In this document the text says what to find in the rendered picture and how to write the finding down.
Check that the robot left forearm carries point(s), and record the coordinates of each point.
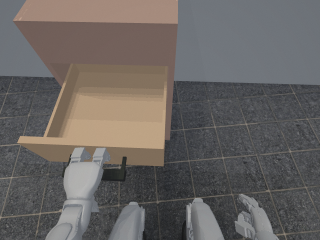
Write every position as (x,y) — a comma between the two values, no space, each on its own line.
(73,221)

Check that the robot left thigh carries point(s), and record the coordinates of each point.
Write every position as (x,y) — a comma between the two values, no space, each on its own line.
(129,223)

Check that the robot right forearm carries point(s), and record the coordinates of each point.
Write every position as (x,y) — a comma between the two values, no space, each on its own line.
(265,235)

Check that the drawer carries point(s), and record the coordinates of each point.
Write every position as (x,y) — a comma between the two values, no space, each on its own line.
(118,107)

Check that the handle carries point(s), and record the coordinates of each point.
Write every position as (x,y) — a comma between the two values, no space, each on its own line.
(109,174)

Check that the right robot hand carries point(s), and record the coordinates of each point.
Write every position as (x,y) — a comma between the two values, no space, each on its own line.
(249,224)

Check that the robot thigh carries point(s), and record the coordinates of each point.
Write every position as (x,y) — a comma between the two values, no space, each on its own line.
(202,221)
(129,223)

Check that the left robot hand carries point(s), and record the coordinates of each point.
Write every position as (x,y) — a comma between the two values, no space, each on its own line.
(81,179)

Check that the cabinet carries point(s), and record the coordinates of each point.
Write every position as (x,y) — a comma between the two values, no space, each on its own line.
(103,32)

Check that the robot right thigh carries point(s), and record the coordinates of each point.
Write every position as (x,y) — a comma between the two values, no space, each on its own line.
(202,221)

